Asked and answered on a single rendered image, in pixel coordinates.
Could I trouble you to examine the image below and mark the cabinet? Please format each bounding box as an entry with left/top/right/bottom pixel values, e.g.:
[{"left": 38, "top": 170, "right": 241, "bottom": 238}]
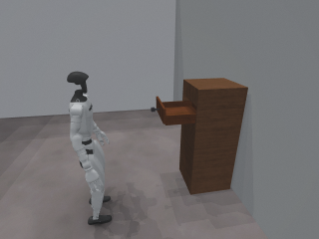
[{"left": 179, "top": 78, "right": 248, "bottom": 195}]

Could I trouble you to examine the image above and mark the robot left forearm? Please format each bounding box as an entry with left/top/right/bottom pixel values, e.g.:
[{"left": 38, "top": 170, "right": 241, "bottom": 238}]
[{"left": 93, "top": 120, "right": 101, "bottom": 134}]

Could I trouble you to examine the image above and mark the humanoid robot torso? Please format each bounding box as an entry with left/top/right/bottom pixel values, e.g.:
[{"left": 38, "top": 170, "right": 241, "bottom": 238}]
[{"left": 69, "top": 97, "right": 96, "bottom": 154}]

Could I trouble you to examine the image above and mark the robot right upper arm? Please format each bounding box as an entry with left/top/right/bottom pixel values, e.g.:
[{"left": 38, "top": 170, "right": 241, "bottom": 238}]
[{"left": 70, "top": 104, "right": 84, "bottom": 141}]

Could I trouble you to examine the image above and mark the right robot hand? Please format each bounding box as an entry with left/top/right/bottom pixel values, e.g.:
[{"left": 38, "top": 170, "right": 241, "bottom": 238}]
[{"left": 85, "top": 168, "right": 104, "bottom": 192}]

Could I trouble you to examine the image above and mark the robot right forearm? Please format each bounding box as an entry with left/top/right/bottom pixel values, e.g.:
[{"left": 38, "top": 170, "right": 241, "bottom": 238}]
[{"left": 72, "top": 135, "right": 93, "bottom": 171}]

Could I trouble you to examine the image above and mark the left robot hand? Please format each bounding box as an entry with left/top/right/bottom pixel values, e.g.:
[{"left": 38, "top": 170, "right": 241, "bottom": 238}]
[{"left": 96, "top": 131, "right": 110, "bottom": 145}]

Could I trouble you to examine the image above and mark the left robot foot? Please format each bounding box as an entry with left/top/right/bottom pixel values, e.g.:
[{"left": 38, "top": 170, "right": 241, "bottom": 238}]
[{"left": 89, "top": 195, "right": 111, "bottom": 204}]

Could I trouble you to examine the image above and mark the handle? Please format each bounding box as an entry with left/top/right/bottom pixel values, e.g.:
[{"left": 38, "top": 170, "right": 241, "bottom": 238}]
[{"left": 151, "top": 107, "right": 160, "bottom": 113}]

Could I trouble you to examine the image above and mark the drawer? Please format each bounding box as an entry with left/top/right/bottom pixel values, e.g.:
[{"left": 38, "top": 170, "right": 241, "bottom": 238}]
[{"left": 156, "top": 96, "right": 196, "bottom": 125}]

